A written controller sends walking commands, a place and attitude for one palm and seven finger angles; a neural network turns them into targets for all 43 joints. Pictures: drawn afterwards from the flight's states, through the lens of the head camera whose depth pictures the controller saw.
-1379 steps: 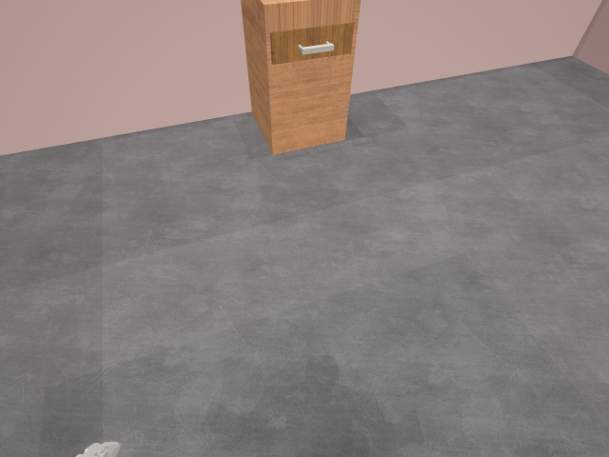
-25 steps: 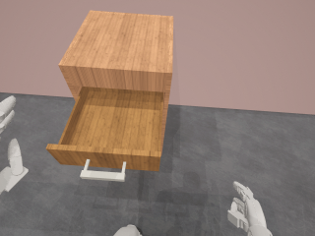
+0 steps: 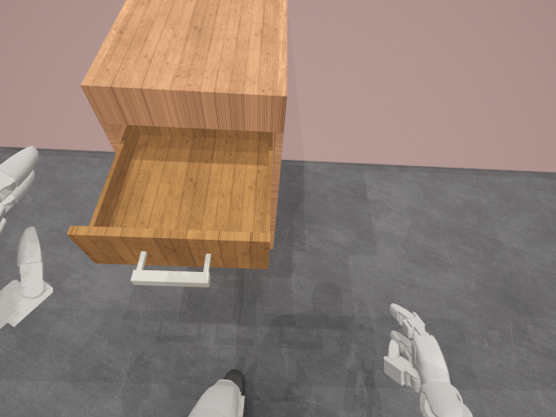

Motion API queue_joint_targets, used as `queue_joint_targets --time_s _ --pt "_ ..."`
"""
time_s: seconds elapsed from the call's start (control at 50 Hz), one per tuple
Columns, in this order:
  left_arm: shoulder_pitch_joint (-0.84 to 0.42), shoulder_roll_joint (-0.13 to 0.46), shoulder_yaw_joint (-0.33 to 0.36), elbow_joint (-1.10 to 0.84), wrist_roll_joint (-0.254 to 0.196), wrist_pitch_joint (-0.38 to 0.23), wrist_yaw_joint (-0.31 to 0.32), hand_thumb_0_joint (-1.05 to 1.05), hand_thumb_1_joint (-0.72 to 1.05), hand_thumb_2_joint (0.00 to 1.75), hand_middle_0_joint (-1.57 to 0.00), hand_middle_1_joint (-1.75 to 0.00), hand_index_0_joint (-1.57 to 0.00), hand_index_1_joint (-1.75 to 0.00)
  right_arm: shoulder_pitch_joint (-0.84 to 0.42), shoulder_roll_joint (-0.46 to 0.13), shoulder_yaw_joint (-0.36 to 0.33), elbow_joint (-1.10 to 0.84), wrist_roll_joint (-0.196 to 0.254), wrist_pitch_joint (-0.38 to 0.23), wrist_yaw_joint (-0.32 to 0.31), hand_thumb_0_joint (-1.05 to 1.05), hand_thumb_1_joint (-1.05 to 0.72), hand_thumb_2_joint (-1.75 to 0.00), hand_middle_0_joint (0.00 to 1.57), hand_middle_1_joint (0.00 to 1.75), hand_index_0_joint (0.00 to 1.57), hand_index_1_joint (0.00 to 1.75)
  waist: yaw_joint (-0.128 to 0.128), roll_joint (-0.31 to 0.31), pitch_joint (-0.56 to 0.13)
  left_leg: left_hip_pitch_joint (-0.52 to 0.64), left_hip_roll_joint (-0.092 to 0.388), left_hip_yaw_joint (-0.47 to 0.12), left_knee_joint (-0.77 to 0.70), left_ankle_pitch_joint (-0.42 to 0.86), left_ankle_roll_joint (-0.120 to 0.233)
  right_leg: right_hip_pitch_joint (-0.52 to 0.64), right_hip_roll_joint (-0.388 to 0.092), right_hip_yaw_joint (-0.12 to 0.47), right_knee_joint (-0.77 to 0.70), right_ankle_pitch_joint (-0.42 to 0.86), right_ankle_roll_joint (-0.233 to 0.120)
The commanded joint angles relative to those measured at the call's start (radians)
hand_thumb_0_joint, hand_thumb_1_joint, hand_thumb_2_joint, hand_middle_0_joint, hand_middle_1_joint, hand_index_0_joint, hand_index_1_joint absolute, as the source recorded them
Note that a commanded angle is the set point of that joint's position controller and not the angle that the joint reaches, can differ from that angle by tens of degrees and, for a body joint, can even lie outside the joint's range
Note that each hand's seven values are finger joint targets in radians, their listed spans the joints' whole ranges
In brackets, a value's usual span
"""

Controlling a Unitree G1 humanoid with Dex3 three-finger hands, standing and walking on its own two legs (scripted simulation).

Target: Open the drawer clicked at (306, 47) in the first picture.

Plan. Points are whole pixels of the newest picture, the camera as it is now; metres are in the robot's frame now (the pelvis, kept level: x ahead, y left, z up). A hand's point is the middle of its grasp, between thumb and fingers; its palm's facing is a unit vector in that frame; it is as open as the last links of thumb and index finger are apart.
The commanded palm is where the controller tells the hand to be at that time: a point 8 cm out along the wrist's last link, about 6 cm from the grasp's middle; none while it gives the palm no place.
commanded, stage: step back with the hand held close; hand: left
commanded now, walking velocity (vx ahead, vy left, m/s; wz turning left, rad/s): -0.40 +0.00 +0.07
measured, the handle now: (173, 268) +0.38 +0.24 -0.19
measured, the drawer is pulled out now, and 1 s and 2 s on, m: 0.30 0.30 0.30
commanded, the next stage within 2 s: stop stepping back and stand still in 0.18 s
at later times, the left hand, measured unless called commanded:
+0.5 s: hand out of the picture +0.07 +0.17 +0.18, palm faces +0.28 -0.78 -0.56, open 7.4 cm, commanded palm +0.00 +0.23 +0.19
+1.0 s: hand out of the picture +0.02 +0.19 +0.18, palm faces +0.44 -0.79 -0.43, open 7.4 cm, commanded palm -0.04 +0.23 +0.19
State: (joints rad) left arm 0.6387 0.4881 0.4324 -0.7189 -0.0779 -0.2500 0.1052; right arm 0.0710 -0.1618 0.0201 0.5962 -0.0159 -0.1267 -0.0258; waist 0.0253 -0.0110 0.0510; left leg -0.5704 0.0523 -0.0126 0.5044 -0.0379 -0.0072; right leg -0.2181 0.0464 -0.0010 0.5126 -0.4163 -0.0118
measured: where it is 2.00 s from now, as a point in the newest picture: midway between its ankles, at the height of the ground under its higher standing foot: outside the picture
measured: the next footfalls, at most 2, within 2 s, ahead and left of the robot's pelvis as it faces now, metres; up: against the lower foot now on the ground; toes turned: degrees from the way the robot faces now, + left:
left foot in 0.18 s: +0.03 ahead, +0.08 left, +0.00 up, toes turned +3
right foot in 0.44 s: -0.07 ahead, -0.17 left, +0.00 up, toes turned -1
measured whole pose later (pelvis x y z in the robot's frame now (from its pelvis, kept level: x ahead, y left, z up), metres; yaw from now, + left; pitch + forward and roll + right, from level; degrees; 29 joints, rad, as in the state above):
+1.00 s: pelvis -0.15 -0.06 +0.01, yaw +4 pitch -2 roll +0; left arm 0.62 0.36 0.34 -0.57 -0.03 -0.21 0.16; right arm 0.21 -0.19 0.01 0.62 0.02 -0.11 -0.05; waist -0.01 0.00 0.03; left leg -0.24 0.02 -0.01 0.54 -0.27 -0.01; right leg -0.27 -0.02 -0.10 0.52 -0.23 -0.01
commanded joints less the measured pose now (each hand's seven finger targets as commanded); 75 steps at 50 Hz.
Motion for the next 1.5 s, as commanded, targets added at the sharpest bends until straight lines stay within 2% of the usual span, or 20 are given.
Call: queue_joint_targets --time_s 0.0,0.04,0.12,0.16,0.2,0.26,0.38,0.44,0.48,0.6,0.7,0.8,0.84,0.94,1.04,1.06,1.1,1.16,1.28,1.48 --pt "0.043 0.140 0.129 -0.172 -0.014 -0.059 0.000 0.00 0.90 0.90 -0.20 -0.30 -0.20 -0.30 -0.008 -0.163 -0.089 -0.138 0.041 -0.005 -0.014 0.00 -0.90 -0.90 0.20 0.30 0.20 0.30 -0.016 -0.153 -0.329 0.371 -0.019 0.003 0.193 -0.098 0.011 -0.022 -0.172 0.077 -0.232 0.507 -0.038" --pt "0.059 0.106 0.111 -0.094 -0.012 -0.044 0.017 0.00 0.90 0.90 -0.20 -0.30 -0.20 -0.30 -0.064 -0.146 -0.094 -0.153 0.065 0.011 -0.034 0.00 -0.90 -0.90 0.20 0.30 0.20 0.30 -0.027 -0.213 -0.197 0.164 -0.110 0.014 0.544 -0.421 -0.004 -0.111 -0.369 0.174 -0.208 0.729 -0.137" --pt "0.044 0.074 0.089 -0.068 0.019 -0.024 0.041 0.00 0.90 0.90 -0.20 -0.30 -0.20 -0.30 -0.096 -0.106 -0.023 -0.151 0.031 0.053 -0.079 0.00 -0.90 -0.90 0.20 0.30 0.20 0.30 -0.063 -0.023 -0.132 0.107 -0.081 0.034 -0.094 -0.192 -0.002 0.136 -0.188 -0.014 0.062 1.096 -0.034" --pt "0.001 0.104 0.075 -0.147 0.013 -0.022 0.045 0.00 0.90 0.90 -0.20 -0.30 -0.20 -0.30 -0.038 -0.151 -0.074 -0.148 0.038 0.053 -0.064 0.00 -0.90 -0.90 0.20 0.30 0.20 0.30 -0.039 0.104 -0.232 0.495 0.206 -0.177 -0.105 0.705 0.097 -0.152 -0.085 -0.018 0.213 0.266 0.024" --pt "0.032 0.080 0.057 -0.127 0.020 -0.038 0.042 0.00 0.90 0.90 -0.20 -0.30 -0.20 -0.30 0.009 -0.150 -0.095 -0.131 0.030 -0.003 -0.041 0.00 -0.90 -0.90 0.20 0.30 0.20 0.30 -0.029 0.179 -0.266 0.525 0.304 -0.223 -0.092 0.721 0.161 -0.255 -0.037 0.071 0.451 -0.160 0.001" --pt "0.054 0.078 0.060 -0.255 0.018 -0.012 0.050 0.00 0.90 0.90 -0.20 -0.30 -0.20 -0.30 0.029 -0.160 -0.089 -0.126 0.016 -0.034 -0.026 0.00 -0.90 -0.90 0.20 0.30 0.20 0.30 -0.025 0.203 -0.296 0.451 0.256 -0.186 -0.109 0.554 0.166 -0.219 -0.042 0.042 0.457 -0.096 0.030" --pt "0.155 0.113 0.140 -0.216 0.008 0.018 0.074 0.00 0.90 0.90 -0.20 -0.30 -0.20 -0.30 0.004 -0.165 -0.072 -0.202 0.041 -0.005 -0.031 0.00 -0.90 -0.90 0.20 0.30 0.20 0.30 -0.027 0.175 -0.139 -0.013 0.072 -0.044 -0.095 -0.545 0.054 0.161 -0.066 -0.075 -0.017 0.054 0.015" --pt "0.030 0.108 0.143 -0.113 -0.005 0.025 0.075 0.00 0.90 0.90 -0.20 -0.30 -0.20 -0.30 0.050 -0.148 -0.096 -0.159 0.049 0.016 -0.040 0.00 -0.90 -0.90 0.20 0.30 0.20 0.30 -0.055 -0.238 -0.103 0.163 -0.071 -0.013 0.623 -0.422 -0.013 -0.283 -0.439 0.376 -0.373 -0.253 -0.160" --pt "0.008 0.047 0.086 -0.047 0.012 0.035 0.061 0.00 0.90 0.90 -0.20 -0.30 -0.20 -0.30 0.042 -0.149 -0.098 -0.139 0.039 0.026 -0.040 0.00 -0.90 -0.90 0.20 0.30 0.20 0.30 -0.087 -0.189 -0.049 0.126 -0.036 -0.060 0.719 -0.354 -0.001 -0.310 -0.399 0.259 -0.324 -0.171 -0.147" --pt "0.040 0.032 0.027 -0.079 0.058 0.000 0.082 0.00 0.90 0.90 -0.20 -0.30 -0.20 -0.30 0.035 -0.151 -0.066 -0.127 0.025 -0.035 -0.047 0.00 -0.90 -0.90 0.20 0.30 0.20 0.30 -0.052 -0.054 -0.031 0.296 -0.035 0.057 -0.136 -0.332 0.064 -0.064 -0.266 0.088 -0.195 0.011 -0.058" --pt "0.041 0.100 0.087 -0.216 0.058 -0.025 0.076 0.00 0.90 0.90 -0.20 -0.30 -0.20 -0.30 0.061 -0.155 -0.069 -0.148 0.034 -0.050 -0.037 0.00 -0.90 -0.90 0.20 0.30 0.20 0.30 -0.029 0.253 -0.117 0.250 0.121 -0.121 -0.195 -0.255 0.109 0.032 -0.102 -0.070 0.065 0.056 0.019" --pt "-0.007 0.054 0.059 -0.052 0.038 -0.019 0.078 0.00 0.90 0.90 -0.20 -0.30 -0.20 -0.30 0.079 -0.161 -0.082 -0.131 0.045 -0.048 -0.036 0.00 -0.90 -0.90 0.20 0.30 0.20 0.30 -0.054 -0.137 -0.025 0.211 -0.034 0.018 0.073 -0.402 0.046 -0.066 -0.235 0.189 -0.258 -0.131 -0.039" --pt "-0.034 0.035 0.039 -0.019 0.039 -0.015 0.079 0.00 0.90 0.90 -0.20 -0.30 -0.20 -0.30 0.081 -0.157 -0.072 -0.111 0.036 -0.040 -0.032 0.00 -0.90 -0.90 0.20 0.30 0.20 0.30 -0.061 -0.119 -0.030 0.286 -0.040 0.024 0.106 -0.338 0.046 -0.114 -0.277 0.178 -0.279 -0.108 -0.064" --pt "-0.052 0.026 0.013 -0.052 0.051 -0.010 0.079 0.00 0.90 0.90 -0.20 -0.30 -0.20 -0.30 0.038 -0.150 -0.049 -0.136 0.035 -0.033 -0.037 0.00 -0.90 -0.90 0.20 0.30 0.20 0.30 -0.047 0.123 0.016 0.201 0.060 -0.121 -0.213 -0.438 0.073 -0.029 -0.108 0.006 -0.107 -0.025 0.015" --pt "-0.019 0.033 0.026 -0.107 0.049 -0.013 0.079 0.00 0.90 0.90 -0.20 -0.30 -0.20 -0.30 0.033 -0.138 -0.044 -0.146 0.031 -0.041 -0.030 0.00 -0.90 -0.90 0.20 0.30 0.20 0.30 -0.035 0.083 -0.076 0.206 0.044 -0.079 -0.176 -0.235 0.059 0.116 -0.101 0.000 -0.087 0.222 0.018" --pt "-0.165 -0.108 -0.338 0.788 0.146 0.155 -0.063 0.00 0.90 0.90 -0.20 -0.30 -0.20 -0.30 0.003 -0.303 -0.115 0.132 0.011 -0.063 0.050 0.00 -0.90 -0.90 0.20 0.30 0.20 0.30 -0.066 0.086 -0.021 0.152 0.026 -0.078 0.008 -0.037 0.037 -0.042 -0.158 -0.026 0.065 0.417 -0.009" --pt "-0.173 -0.161 -0.330 0.858 0.122 0.231 -0.092 0.00 0.90 0.90 -0.20 -0.30 -0.20 -0.30 0.131 -0.187 -0.091 0.120 0.009 0.017 0.037 0.00 -0.90 -0.90 0.20 0.30 0.20 0.30 -0.048 -0.031 -0.179 0.296 0.032 -0.059 0.071 0.099 0.032 -0.035 -0.168 -0.002 0.044 0.460 -0.029" --pt "-0.282 -0.127 -0.335 1.011 0.119 0.245 -0.097 0.00 0.90 0.90 -0.20 -0.30 -0.20 -0.30 0.135 -0.197 -0.073 0.114 0.007 0.069 0.027 0.00 -0.90 -0.90 0.20 0.30 0.20 0.30 -0.039 -0.204 -0.165 0.269 0.006 -0.080 0.080 0.045 0.046 -0.001 -0.191 0.013 0.022 0.434 -0.058" --pt "-0.380 -0.138 -0.369 1.413 0.104 0.275 -0.083 0.00 0.90 0.90 -0.20 -0.30 -0.20 -0.30 0.100 -0.164 -0.044 0.213 -0.006 0.124 0.013 0.00 -0.90 -0.90 0.20 0.30 0.20 0.30 -0.013 0.086 -0.019 0.226 0.026 -0.105 -0.104 -0.083 0.048 0.031 -0.135 0.024 -0.063 0.217 -0.028" --pt "-0.312 -0.189 -0.387 1.734 0.091 0.254 -0.086 0.00 0.90 0.90 -0.20 -0.30 -0.20 -0.30 0.277 -0.089 -0.039 0.394 0.002 0.135 -0.009 0.00 -0.90 -0.90 0.20 0.30 0.20 0.30 -0.025 0.074 -0.035 0.320 0.019 -0.059 -0.129 -0.183 0.041 0.042 -0.151 0.024 -0.190 0.145 -0.045"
